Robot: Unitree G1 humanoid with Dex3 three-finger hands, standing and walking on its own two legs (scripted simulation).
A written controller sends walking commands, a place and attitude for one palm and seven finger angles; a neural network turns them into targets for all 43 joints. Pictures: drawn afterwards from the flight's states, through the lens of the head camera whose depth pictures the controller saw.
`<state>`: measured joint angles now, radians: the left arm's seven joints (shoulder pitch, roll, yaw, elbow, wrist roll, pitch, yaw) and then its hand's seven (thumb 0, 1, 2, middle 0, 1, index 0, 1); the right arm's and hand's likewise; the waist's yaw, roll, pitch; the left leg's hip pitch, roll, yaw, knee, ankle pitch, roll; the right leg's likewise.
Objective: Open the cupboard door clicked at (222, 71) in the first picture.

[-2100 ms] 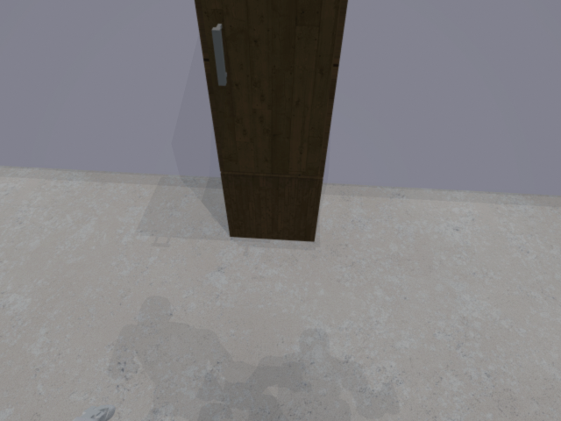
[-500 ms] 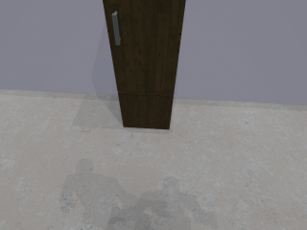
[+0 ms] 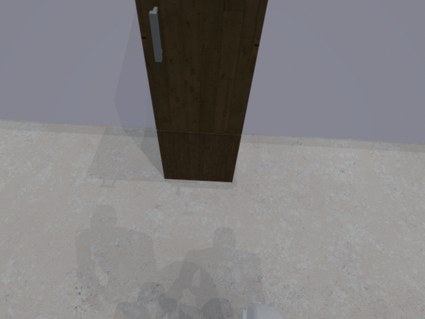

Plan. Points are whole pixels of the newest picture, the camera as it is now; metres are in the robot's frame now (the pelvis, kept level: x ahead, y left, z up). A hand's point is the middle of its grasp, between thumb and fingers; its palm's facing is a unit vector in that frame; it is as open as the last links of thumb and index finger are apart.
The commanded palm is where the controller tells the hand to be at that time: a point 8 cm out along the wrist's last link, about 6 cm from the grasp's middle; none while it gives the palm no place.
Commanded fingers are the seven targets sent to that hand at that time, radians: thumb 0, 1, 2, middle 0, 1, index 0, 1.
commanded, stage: take the last steps up to it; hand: left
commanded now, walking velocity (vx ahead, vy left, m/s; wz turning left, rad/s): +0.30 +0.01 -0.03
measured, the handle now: (157, 35) +0.88 +0.20 +0.09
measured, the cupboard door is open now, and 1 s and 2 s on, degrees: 0 0 0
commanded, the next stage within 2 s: come to a stop and stand still in 0.62 s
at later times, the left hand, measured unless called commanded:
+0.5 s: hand (138, 289) +0.21 +0.17 -0.17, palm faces +0.08 -0.98 -0.19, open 7.2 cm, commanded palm none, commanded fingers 0.00 0.90 0.90 -0.20 -0.30 -0.20 -0.30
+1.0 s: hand (139, 221) +0.37 +0.20 -0.18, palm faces +0.01 -0.97 -0.23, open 7.3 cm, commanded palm none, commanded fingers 0.00 0.90 0.90 -0.20 -0.30 -0.20 -0.30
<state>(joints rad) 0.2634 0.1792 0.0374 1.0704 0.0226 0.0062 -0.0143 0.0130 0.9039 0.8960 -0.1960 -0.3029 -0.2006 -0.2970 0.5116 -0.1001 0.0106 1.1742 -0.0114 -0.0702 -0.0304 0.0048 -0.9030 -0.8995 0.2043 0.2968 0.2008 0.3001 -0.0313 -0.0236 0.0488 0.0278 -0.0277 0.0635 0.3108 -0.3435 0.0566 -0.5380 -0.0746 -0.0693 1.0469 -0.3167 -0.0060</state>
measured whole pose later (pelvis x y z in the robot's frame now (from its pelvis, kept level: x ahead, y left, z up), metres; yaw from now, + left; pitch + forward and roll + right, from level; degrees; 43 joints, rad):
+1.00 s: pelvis +0.33 +0.01 +0.00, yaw -2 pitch -2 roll +1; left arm 0.22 0.18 0.06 1.03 0.02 0.04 0.03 0.01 0.92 0.90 -0.19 -0.30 -0.20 -0.30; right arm 0.26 -0.11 -0.04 1.10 -0.02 0.01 -0.04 0.00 -0.92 -0.90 0.20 0.30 0.20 0.30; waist -0.01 -0.02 0.08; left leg -0.16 0.04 0.18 0.47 -0.27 0.02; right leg -0.36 -0.05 -0.07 0.70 -0.32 0.01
